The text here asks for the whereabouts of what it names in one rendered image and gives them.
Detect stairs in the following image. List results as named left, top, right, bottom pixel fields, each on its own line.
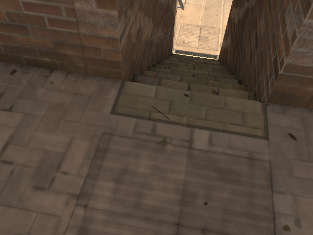
left=131, top=53, right=256, bottom=101

